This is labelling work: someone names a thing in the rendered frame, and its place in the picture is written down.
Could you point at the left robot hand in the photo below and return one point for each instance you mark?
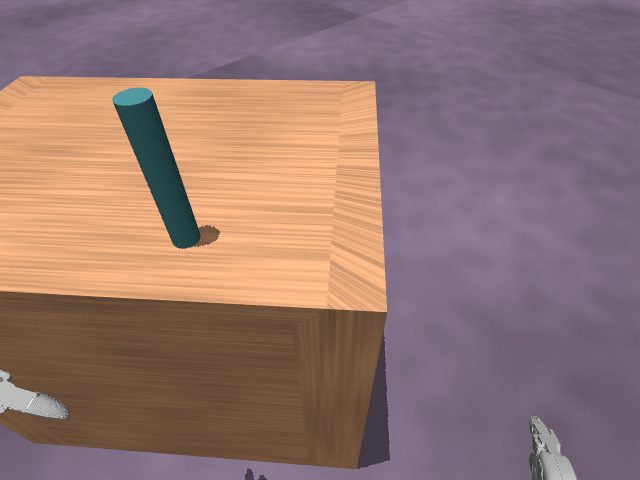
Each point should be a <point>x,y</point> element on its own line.
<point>30,403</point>

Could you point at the can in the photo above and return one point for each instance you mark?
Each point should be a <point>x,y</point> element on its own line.
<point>142,123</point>

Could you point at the right robot hand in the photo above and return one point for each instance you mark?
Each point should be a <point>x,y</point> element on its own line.
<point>546,462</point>

